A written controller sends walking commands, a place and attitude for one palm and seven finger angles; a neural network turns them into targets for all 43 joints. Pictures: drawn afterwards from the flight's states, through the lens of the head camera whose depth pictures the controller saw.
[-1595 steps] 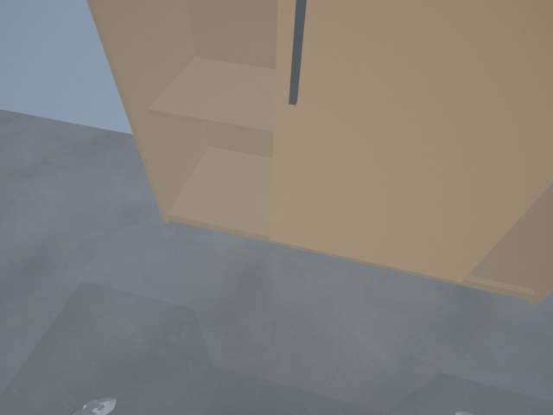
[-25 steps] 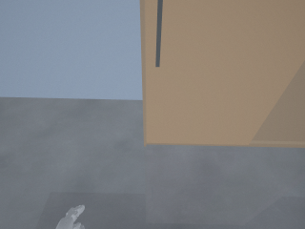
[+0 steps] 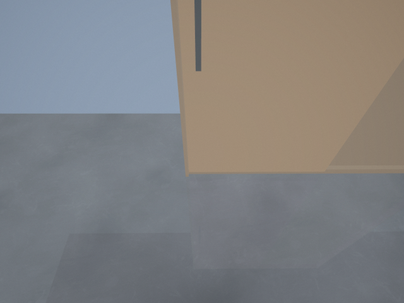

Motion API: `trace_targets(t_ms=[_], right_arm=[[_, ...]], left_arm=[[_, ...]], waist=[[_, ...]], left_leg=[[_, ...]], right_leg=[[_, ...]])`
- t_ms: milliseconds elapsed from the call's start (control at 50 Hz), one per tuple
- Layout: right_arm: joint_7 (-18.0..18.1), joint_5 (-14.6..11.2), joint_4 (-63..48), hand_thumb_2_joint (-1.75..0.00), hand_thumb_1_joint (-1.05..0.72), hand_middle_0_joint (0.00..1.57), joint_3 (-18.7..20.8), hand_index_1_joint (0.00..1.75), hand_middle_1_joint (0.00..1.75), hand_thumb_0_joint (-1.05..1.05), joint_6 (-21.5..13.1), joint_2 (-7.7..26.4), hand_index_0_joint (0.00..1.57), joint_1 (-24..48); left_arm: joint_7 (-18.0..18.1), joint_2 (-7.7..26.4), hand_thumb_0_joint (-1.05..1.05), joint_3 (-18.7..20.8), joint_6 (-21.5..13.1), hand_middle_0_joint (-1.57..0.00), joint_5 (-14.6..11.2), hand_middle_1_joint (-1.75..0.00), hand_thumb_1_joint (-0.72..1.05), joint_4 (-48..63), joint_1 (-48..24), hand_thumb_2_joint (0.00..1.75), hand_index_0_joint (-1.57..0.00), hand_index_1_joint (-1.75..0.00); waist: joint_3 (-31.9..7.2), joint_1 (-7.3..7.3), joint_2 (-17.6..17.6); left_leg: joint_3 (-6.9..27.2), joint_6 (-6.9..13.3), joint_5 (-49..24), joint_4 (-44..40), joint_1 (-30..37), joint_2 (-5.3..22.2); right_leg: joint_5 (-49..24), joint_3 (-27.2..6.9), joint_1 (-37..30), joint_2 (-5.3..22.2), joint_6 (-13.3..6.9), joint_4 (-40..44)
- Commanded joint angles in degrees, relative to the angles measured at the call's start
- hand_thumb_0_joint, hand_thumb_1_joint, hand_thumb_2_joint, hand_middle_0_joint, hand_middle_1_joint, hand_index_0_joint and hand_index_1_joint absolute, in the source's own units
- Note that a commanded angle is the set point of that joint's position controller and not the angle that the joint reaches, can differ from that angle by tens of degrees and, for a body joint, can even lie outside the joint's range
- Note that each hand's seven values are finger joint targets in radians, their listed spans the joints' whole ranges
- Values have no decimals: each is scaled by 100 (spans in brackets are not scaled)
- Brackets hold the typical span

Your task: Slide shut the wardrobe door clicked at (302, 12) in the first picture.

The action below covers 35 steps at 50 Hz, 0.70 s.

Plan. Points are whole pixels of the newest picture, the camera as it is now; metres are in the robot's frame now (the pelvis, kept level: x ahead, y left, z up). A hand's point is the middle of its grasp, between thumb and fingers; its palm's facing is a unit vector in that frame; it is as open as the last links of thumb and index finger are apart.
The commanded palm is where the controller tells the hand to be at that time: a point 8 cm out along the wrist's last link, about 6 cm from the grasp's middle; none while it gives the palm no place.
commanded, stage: let the arm hang, fingers relaxed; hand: right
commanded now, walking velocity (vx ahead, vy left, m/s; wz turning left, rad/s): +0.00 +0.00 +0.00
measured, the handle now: (198, 24) +0.86 +0.07 +0.13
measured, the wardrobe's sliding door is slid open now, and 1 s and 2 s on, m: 0.00 0.00 0.00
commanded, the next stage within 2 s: look to check the result in 0.58 s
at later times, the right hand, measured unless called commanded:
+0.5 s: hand out of the picture +0.02 -0.18 -0.17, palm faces -0.01 +0.98 -0.18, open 7.4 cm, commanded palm none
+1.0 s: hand out of the picture +0.03 -0.19 -0.17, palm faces -0.02 +0.98 -0.21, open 7.4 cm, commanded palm none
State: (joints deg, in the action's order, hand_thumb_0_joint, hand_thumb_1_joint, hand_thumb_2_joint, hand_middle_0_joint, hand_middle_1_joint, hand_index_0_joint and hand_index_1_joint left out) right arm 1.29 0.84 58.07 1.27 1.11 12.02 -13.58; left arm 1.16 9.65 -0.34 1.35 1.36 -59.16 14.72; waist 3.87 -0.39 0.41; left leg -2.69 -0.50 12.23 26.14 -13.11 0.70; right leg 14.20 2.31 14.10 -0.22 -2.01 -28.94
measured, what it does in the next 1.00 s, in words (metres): stands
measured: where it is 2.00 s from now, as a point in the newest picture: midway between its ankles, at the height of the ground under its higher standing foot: outside the picture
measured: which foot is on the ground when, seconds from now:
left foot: down 0.00-1.00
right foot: down 0.00-1.00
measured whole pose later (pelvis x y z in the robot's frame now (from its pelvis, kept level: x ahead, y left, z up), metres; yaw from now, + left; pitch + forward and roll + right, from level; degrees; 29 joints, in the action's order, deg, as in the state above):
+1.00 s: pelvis +0.01 -0.01 +0.01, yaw +1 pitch -2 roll +0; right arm 1.4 0.9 66.6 0.6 -0.5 10.2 -12.3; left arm 1.4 9.7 0.1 -0.2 0.9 -66.5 13.5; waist 4.1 -0.6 0.2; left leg -0.9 -1.2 10.8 21.7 -9.2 1.6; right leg 12.1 4.1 8.5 -1.3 -2.7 -22.1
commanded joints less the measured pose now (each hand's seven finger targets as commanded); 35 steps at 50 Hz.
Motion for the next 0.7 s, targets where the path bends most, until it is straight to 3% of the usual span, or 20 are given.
trace_targets(t_ms=[0, 60, 240, 440, 560, 680], right_arm=[[6, -21, 40, -90, -90, 20, 34, 30, 30, 0, -114, 481, 20, -40], [4, -8, 212, -90, -90, 20, 33, 30, 30, 0, -99, 499, 20, -3], [26, -2, 565, -90, -90, 20, -6, 30, 30, 0, -140, 434, 20, -111], [52, -6, 707, -90, -90, 20, -17, 30, 30, 0, -175, 330, 20, -229], [60, -5, 739, -90, -90, 20, -9, 30, 30, 0, -171, 292, 20, -251], [65, -3, 722, -90, -90, 20, -2, 30, 30, 0, -186, 357, 20, -268]], left_arm=[[47, 692, 0, 148, -151, -20, -14, -30, 90, 118, 1, 90, -20, -30], [39, 737, 0, 167, -150, -20, -5, -30, 90, -43, 71, 90, -20, -30], [49, 633, 0, 145, -186, -20, -24, -30, 90, -343, 125, 90, -20, -30], [70, 529, 0, 116, -210, -20, -33, -30, 90, -493, 181, 90, -20, -30], [86, 497, 0, 117, -209, -20, -35, -30, 90, -536, 222, 90, -20, -30], [81, 548, 0, 144, -194, -20, -50, -30, 90, -541, 246, 90, -20, -30]], waist=[[-326, 55, 73], [-162, 30, 40], [-90, 19, -83], [-101, -3, 11], [25, -5, 95], [62, -2, -91]], left_leg=[[435, 145, -155, -602, 416, 448], [423, 144, 36, -644, 324, 442], [491, 133, -205, -688, 193, 514], [559, 138, -362, -737, 212, 550], [552, 141, -310, -751, 200, 529], [571, 159, -226, -813, 182, 530]], right_leg=[[-244, -793, 22, 748, -1, 1198], [295, -846, 82, 732, -13, 1419], [-174, -695, -216, 666, -18, 1371], [-558, -566, -417, 628, -2, 1272], [-464, -555, -362, 629, 6, 1307], [-401, -541, -371, 614, -8, 1248]])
